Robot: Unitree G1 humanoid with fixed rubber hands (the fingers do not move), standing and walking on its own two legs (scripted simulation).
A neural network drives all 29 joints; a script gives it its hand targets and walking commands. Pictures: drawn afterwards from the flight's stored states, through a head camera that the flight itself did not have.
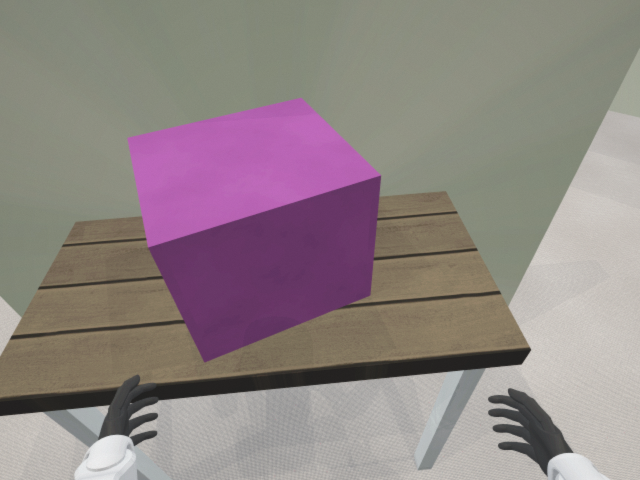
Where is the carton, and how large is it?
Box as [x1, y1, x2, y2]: [127, 98, 380, 362]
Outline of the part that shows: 301,98 127,138 148,247 204,362 365,297 370,293 380,175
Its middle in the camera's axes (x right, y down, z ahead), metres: -0.10 -0.03 +0.64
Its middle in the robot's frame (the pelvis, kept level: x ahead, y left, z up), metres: +0.51 +0.06 +0.06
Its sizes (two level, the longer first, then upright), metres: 0.297 0.272 0.255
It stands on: a table, 0.70 m high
